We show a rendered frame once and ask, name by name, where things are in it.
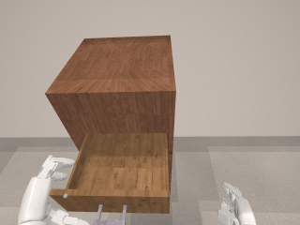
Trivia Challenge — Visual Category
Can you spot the cabinet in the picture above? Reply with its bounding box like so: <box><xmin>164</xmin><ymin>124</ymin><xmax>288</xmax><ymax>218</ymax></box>
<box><xmin>45</xmin><ymin>35</ymin><xmax>176</xmax><ymax>193</ymax></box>

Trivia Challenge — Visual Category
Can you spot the right robot hand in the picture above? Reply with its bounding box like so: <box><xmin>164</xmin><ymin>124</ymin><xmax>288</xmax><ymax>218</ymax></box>
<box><xmin>218</xmin><ymin>182</ymin><xmax>257</xmax><ymax>225</ymax></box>

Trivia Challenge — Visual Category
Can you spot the left robot hand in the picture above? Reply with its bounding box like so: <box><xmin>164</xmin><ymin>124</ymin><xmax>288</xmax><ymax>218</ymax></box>
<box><xmin>18</xmin><ymin>155</ymin><xmax>90</xmax><ymax>225</ymax></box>

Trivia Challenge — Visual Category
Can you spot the drawer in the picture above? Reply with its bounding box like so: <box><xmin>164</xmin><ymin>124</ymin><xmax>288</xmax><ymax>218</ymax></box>
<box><xmin>49</xmin><ymin>133</ymin><xmax>171</xmax><ymax>214</ymax></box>

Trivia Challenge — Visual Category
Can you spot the handle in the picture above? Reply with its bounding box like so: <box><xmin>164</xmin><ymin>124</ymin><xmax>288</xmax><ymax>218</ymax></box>
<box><xmin>93</xmin><ymin>204</ymin><xmax>128</xmax><ymax>225</ymax></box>

